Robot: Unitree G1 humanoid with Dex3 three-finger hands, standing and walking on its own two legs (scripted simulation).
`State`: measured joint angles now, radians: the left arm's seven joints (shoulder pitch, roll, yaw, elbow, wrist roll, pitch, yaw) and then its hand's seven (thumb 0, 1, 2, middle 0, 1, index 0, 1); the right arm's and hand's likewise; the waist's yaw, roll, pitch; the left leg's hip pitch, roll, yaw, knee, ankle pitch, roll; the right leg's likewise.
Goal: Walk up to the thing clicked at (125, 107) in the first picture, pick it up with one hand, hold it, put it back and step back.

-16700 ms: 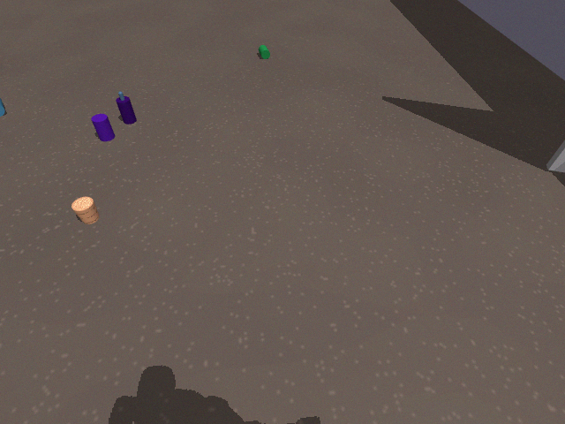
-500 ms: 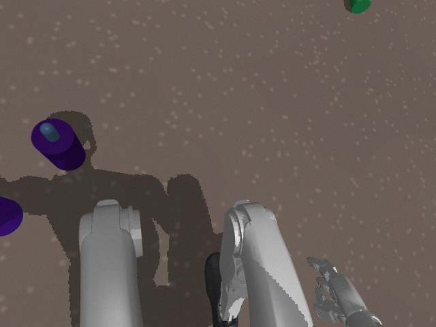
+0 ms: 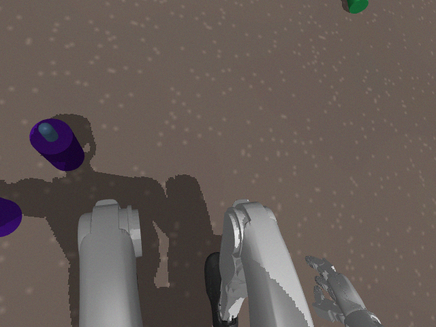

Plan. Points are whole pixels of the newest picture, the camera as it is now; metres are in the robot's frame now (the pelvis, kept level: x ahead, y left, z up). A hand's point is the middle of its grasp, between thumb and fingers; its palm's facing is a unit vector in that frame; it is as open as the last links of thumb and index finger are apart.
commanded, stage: go down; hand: left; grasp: from the side
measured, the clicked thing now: (57, 143) +0.46 +0.31 -0.27
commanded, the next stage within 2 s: none
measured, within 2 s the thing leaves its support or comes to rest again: neither
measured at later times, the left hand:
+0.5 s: hand out of the picture +0.37 +0.49 +0.04, palm faces +0.34 -0.94 -0.04, open 17.3 cm
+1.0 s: hand out of the picture +0.37 +0.48 +0.04, palm faces +0.32 -0.95 -0.04, open 17.3 cm
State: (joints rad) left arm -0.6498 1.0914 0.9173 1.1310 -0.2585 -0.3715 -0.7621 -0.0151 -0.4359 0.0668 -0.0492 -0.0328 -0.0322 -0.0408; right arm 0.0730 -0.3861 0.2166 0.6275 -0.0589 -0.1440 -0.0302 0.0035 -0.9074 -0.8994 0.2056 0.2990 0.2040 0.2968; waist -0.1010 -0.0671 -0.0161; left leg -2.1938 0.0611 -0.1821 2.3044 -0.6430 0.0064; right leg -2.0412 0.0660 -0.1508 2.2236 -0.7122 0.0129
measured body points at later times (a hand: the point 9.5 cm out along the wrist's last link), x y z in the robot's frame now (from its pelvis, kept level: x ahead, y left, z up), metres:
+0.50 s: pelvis +0.00 +0.00 +0.00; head +0.22 +0.11 +0.38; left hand +0.34 +0.53 +0.04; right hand +0.17 -0.26 -0.08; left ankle +0.09 +0.13 -0.33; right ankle +0.10 -0.12 -0.33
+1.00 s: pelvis +0.00 +0.00 +0.01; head +0.22 +0.11 +0.39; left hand +0.34 +0.53 +0.04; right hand +0.18 -0.26 -0.08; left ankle +0.09 +0.13 -0.33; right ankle +0.10 -0.12 -0.33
